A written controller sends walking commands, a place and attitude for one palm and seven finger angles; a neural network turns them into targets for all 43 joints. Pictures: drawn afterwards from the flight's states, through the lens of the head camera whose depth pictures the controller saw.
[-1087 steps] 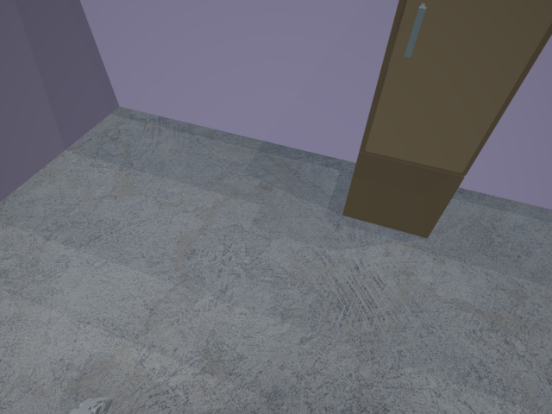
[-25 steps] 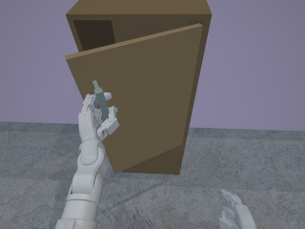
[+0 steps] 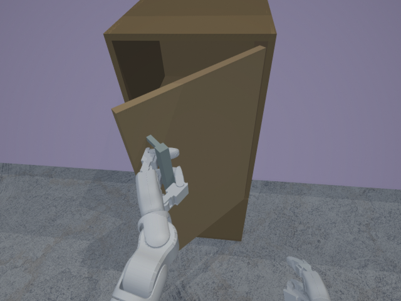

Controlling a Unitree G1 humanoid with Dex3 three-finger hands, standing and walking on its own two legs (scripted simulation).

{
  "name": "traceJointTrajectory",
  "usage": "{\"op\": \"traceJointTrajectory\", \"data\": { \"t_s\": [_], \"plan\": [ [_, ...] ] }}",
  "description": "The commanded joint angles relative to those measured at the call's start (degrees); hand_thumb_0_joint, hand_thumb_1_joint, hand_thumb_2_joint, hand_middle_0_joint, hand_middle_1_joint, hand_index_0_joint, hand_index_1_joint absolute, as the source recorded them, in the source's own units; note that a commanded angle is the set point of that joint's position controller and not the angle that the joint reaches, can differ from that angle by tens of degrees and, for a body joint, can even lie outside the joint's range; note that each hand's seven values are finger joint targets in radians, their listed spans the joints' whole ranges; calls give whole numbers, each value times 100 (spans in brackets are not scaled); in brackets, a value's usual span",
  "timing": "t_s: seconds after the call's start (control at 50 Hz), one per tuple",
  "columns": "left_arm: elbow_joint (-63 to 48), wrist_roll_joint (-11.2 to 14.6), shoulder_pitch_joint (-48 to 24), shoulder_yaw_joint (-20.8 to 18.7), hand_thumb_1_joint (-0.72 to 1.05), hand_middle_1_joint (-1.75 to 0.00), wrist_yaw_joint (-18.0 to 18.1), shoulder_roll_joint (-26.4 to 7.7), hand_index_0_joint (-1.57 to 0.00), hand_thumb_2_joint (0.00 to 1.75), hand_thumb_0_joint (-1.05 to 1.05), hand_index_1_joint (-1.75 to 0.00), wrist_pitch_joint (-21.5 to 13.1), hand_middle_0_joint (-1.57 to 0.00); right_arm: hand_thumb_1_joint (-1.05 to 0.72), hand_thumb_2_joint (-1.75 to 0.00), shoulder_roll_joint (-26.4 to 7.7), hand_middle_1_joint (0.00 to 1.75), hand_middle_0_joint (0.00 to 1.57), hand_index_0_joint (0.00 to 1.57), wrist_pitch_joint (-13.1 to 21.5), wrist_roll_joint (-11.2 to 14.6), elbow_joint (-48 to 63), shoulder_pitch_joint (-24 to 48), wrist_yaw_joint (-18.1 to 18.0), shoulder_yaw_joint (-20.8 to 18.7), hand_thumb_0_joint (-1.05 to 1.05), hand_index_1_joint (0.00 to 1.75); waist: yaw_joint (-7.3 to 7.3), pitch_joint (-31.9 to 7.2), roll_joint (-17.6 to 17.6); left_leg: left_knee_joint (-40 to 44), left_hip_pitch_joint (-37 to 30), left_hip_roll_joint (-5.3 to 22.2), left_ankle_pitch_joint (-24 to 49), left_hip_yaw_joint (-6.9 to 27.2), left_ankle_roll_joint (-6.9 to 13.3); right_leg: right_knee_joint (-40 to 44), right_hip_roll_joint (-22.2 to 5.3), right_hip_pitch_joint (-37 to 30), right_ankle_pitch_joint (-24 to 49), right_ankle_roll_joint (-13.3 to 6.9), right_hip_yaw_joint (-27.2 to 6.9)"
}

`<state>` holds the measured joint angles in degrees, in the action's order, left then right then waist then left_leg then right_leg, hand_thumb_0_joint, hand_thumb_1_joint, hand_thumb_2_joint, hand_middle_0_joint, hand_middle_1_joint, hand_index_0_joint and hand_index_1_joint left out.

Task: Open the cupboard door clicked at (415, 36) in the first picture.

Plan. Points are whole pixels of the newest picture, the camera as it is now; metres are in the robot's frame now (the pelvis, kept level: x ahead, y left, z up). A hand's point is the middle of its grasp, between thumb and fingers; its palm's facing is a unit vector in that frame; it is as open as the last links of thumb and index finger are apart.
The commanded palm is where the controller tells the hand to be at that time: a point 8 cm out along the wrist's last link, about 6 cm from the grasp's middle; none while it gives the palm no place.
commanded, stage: open thumb and fingers to let go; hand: left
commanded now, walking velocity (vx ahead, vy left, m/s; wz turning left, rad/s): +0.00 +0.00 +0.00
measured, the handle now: (161, 165) +0.34 +0.11 +0.12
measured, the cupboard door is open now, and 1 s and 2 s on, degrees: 46 45 46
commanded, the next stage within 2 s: slide the hand sideways off the handle in 0.78 s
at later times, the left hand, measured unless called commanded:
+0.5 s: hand (178, 181) +0.30 +0.07 +0.12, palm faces +0.32 -0.95 -0.05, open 12.9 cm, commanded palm +0.26 +0.10 +0.11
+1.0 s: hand (174, 187) +0.29 +0.07 +0.11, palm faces +0.14 -0.98 -0.12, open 15.3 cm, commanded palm +0.27 +0.09 +0.11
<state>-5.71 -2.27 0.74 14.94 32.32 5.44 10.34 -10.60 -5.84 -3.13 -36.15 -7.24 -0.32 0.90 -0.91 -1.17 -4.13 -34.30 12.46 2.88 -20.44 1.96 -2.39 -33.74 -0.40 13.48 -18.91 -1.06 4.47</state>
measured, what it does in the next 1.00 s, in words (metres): stands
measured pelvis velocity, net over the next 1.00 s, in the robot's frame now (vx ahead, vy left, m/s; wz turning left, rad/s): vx -0.04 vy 0.02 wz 0.01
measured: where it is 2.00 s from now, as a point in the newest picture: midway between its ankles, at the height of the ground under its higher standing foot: outside the picture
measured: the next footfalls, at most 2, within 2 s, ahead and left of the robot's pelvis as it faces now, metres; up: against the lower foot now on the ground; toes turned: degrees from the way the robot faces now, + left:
none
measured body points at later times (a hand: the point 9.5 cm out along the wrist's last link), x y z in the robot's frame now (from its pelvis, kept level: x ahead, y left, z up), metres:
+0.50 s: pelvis -0.03 +0.02 +0.00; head -0.04 +0.01 +0.45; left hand +0.28 +0.12 +0.12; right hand +0.16 -0.18 -0.10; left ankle -0.02 +0.15 -0.73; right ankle -0.01 -0.11 -0.73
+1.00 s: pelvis -0.04 +0.02 +0.00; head -0.05 +0.01 +0.45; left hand +0.28 +0.13 +0.12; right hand +0.14 -0.18 -0.10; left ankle -0.02 +0.15 -0.73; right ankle -0.01 -0.11 -0.73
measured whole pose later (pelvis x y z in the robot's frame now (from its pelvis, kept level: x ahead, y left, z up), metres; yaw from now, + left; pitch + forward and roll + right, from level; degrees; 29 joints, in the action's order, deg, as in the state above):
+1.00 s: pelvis -0.04 +0.02 +0.00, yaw +1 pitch -2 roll +0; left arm 12.1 -4.8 -14.2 13.3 21.6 2.8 2.6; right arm -9.4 -4.2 -2.3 -37.2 -8.6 -2.2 2.0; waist -2.9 0.4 -1.4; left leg -35.1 16.3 0.1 -17.0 1.4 -0.6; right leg -35.0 -3.2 17.4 -15.7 0.5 3.7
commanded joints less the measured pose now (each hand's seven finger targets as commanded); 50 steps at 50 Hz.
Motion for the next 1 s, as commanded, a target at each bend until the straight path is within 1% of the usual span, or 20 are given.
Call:
{"op": "traceJointTrajectory", "data": {
  "t_s": [0.0,0.08,0.16,0.26,0.34,0.38,0.44,0.46,0.52,0.54,0.56,0.66,0.7,0.74,0.86,0.88,0.9,0.92,0.94,0.98],
  "plan": [
    [-1134,-175,-1541,-285,69,-133,129,493,-38,81,0,-133,-487,-38,-90,-90,-305,30,20,20,329,6,914,924,-89,-118,0,30,-106,-1162,975,197,-133,-363,1720,-277,287,758,-182,-538,1916,-23,-305],
    [-987,-219,-1775,-170,41,-130,55,602,-36,69,0,-130,-596,-36,-90,-90,-313,30,20,20,348,18,897,844,-83,-127,0,30,-82,-1209,799,282,-177,-337,1685,-263,281,700,-157,-488,1762,-54,-224],
    [-800,-262,-2095,-74,13,-127,20,653,-35,57,0,-127,-689,-35,-90,-90,-344,30,20,20,395,15,863,823,-98,-139,0,30,5,-1068,843,300,-196,-311,1584,-233,299,740,-143,-318,1537,-53,-197],
    [-471,-266,-2536,-1,-22,-123,46,779,-32,42,0,-123,-734,-32,-90,-90,-333,30,20,20,445,41,802,868,-107,-132,0,30,21,-933,871,395,-186,-285,1296,-171,276,802,-116,-120,917,-81,-124],
    [-179,-294,-2603,-45,-50,-120,145,809,-30,30,0,-120,-701,-30,-90,-90,-337,30,20,20,453,42,746,863,-90,-143,0,30,-41,-998,871,451,-174,-266,1332,-156,254,746,-76,-133,907,-108,-63],
    [-122,-292,-2817,83,-50,-120,187,984,-30,30,0,-120,-678,-30,-90,-90,-321,30,20,20,455,49,746,894,-61,-127,0,30,-16,-960,732,478,-145,-253,1249,-145,237,673,-57,-33,805,-123,-16],
    [80,-294,-3054,-17,-50,-105,264,910,-27,30,0,-105,-668,-27,-90,-90,-332,30,20,20,459,49,689,895,-68,-132,0,30,-38,-936,871,529,-79,-254,1139,-114,224,702,-45,-38,654,-121,-16],
    [75,-263,-3043,-49,-50,-100,273,914,-27,30,0,-100,-659,-27,-90,-90,-328,30,20,20,448,46,702,928,-69,-127,0,30,-60,-1009,743,542,-94,-260,1110,-143,223,680,-45,-40,635,-124,-14],
    [92,-252,-3256,-82,-50,-85,317,903,-24,30,0,-85,-652,-24,-90,-90,-309,30,20,20,428,20,688,887,-72,-114,0,30,-40,-1173,764,507,-118,-271,1204,-171,228,674,-43,-98,737,-127,-31],
    [197,-281,-3143,-115,-50,-80,324,866,-23,30,0,-80,-654,-23,-90,-90,-306,30,20,20,409,32,659,881,-72,-127,0,30,-62,-1132,821,523,-96,-246,1237,-150,211,682,-33,-113,752,-138,-18],
    [205,-263,-3108,-52,-50,-75,322,974,-22,30,0,-75,-651,-22,-90,-90,-303,30,20,20,404,28,682,889,-62,-116,0,30,-61,-1102,793,547,-96,-233,1230,-158,210,652,-32,-82,749,-132,1],
    [438,-320,-3461,-2,-50,-50,412,1042,-18,30,0,-50,-653,-18,-90,-90,-300,30,20,20,385,46,631,929,-51,-110,0,30,-22,-979,698,580,0,-236,978,-131,188,630,-25,70,498,-144,11],
    [491,-298,-3480,-73,-50,-40,453,999,-17,30,0,-40,-641,-17,-90,-90,-304,30,20,20,378,34,630,926,-54,-120,0,30,-37,-1007,880,569,43,-250,959,-132,199,661,-24,34,456,-137,1],
    [555,-328,-3683,-15,-50,-30,462,1036,-15,30,0,-30,-645,-15,-90,-90,-293,30,20,20,381,48,598,946,-63,-118,0,30,7,-964,828,560,37,-258,822,-122,200,691,-26,128,319,-134,-16],
    [800,-360,-4073,104,-50,-30,509,1165,-15,30,0,-30,-674,-15,-90,-90,-298,30,20,20,432,31,540,898,-84,-116,0,30,76,-1014,868,540,98,-282,641,-86,215,601,-29,294,188,-119,-9],
    [887,-785,-3583,1146,-50,-30,-719,745,-15,30,0,-30,-891,-15,-90,-90,-498,30,20,20,366,22,419,253,-91,-166,0,30,491,-809,1374,491,-111,-235,925,-78,336,523,-55,401,717,-134,-153],
    [513,-576,-3943,717,-50,-30,-1351,303,-15,30,0,-30,-1158,-15,-90,-90,-513,30,20,20,382,63,675,304,-181,-132,0,30,334,-1206,1055,472,-101,-293,1060,-135,383,437,-63,227,1006,-145,-149],
    [383,-501,-4203,563,-50,-30,-1712,-4,-15,30,0,-30,-1350,-15,-90,-90,-508,30,20,20,405,83,719,306,-279,-121,0,30,288,-1511,965,432,-198,-337,1113,-141,404,360,-79,55,1144,-147,-185],
    [406,-424,-4248,672,-50,-30,-2040,44,-15,30,0,-30,-1451,-15,-90,-90,-477,30,20,20,438,130,756,312,-331,-78,0,30,318,-1379,584,446,-252,-326,1001,-132,391,365,-90,148,1044,-149,-186],
    [577,-85,-4411,708,-50,-30,-2737,12,-15,30,0,-30,-1565,-15,-90,-90,-497,30,20,20,581,228,818,336,-413,5,0,30,407,-1140,424,493,-224,-336,616,-67,378,392,-77,316,690,-155,-149]
  ]
}}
